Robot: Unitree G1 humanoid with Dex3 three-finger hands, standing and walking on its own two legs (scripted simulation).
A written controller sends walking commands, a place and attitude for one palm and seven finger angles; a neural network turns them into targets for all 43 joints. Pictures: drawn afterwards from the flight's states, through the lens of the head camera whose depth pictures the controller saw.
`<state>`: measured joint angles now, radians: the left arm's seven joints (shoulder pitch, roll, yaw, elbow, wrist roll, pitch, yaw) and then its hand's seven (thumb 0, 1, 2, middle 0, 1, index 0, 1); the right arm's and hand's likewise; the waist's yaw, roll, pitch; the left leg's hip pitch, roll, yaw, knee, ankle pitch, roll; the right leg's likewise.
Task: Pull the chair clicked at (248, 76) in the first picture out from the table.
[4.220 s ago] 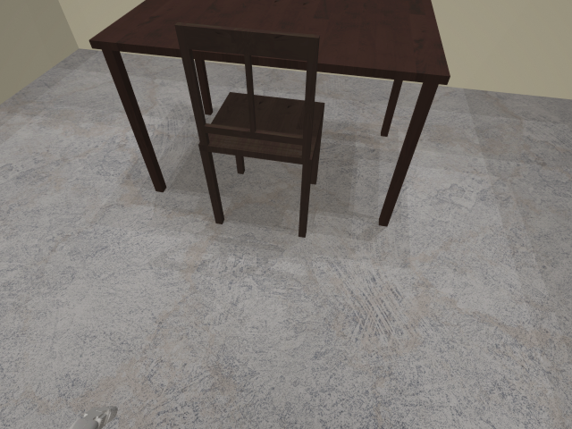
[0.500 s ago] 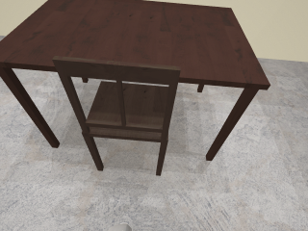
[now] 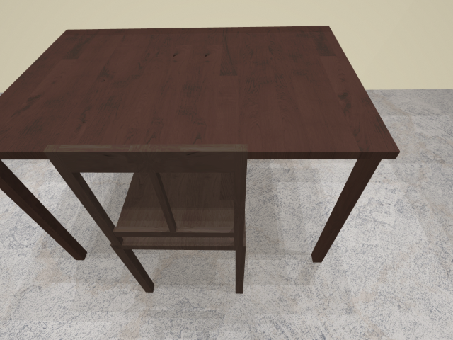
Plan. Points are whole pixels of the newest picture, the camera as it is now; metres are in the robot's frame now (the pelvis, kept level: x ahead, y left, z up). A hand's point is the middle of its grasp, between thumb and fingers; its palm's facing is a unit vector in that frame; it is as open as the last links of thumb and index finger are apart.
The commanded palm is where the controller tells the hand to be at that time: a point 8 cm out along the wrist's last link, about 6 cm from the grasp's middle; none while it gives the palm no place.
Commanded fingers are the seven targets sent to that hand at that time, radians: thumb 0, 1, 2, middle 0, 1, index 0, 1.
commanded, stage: come to a stop and stand still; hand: left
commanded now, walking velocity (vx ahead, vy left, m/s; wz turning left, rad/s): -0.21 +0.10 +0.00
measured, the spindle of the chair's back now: (164, 203) +0.45 +0.18 -0.10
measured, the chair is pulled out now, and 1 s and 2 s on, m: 0.00 0.00 0.00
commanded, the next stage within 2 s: none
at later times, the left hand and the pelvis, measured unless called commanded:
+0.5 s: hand out of the picture -0.01 +0.24 -0.18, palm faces +0.09 -0.98 -0.20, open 7.3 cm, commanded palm none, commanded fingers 0.00 0.90 0.90 -0.20 -0.30 -0.20 -0.30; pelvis -0.04 +0.05 +0.00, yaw +1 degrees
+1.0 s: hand out of the picture -0.14 +0.19 -0.17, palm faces +0.05 -0.98 -0.17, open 7.4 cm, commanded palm none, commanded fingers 0.00 0.90 0.90 -0.20 -0.30 -0.20 -0.30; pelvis -0.09 +0.04 +0.01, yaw +0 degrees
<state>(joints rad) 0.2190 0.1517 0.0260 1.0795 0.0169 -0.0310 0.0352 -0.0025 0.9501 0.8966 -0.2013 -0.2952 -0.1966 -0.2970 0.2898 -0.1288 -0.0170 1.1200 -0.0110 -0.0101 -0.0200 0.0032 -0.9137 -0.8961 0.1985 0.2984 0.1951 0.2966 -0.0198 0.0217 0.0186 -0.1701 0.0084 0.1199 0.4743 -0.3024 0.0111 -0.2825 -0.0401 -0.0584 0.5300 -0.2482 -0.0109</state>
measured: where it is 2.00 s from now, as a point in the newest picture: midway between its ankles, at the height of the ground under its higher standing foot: outside the picture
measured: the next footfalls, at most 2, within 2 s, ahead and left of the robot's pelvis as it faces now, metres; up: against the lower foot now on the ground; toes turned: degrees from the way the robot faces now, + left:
right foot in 0.74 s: -0.10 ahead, -0.06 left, +0.00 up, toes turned -1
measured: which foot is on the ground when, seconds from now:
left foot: down 0.00-1.00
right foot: down 0.00-0.36, up 0.38-0.72, down 0.74-1.00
